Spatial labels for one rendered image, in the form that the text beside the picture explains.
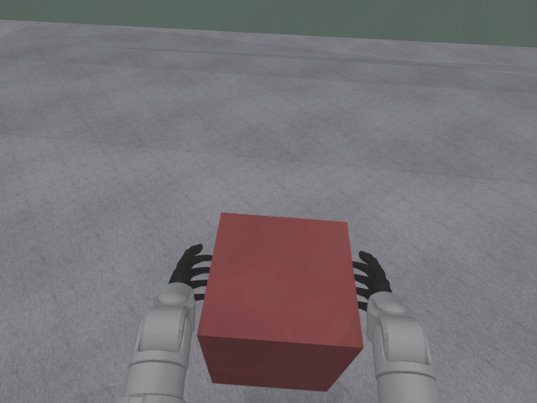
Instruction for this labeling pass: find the robot left forearm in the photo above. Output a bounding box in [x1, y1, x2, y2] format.
[115, 282, 196, 403]

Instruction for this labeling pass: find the right robot hand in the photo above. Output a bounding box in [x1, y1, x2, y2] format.
[352, 251, 392, 312]

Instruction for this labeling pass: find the left robot hand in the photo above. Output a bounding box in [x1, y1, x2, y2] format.
[169, 244, 212, 301]

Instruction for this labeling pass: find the carton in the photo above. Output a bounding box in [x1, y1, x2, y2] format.
[197, 212, 363, 392]

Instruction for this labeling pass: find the robot right forearm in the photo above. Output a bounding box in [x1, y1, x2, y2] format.
[366, 291, 441, 403]

